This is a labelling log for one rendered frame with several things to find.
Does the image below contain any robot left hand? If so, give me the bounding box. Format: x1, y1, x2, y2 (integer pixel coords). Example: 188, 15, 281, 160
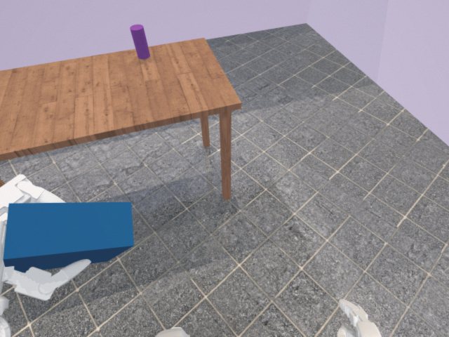
0, 174, 91, 301

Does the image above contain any sponge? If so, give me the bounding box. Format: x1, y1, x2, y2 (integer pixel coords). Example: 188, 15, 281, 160
3, 202, 134, 272

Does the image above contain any robot right hand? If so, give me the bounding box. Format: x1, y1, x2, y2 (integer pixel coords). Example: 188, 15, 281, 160
337, 299, 382, 337

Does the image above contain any table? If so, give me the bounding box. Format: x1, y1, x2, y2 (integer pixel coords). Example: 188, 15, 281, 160
0, 38, 241, 200

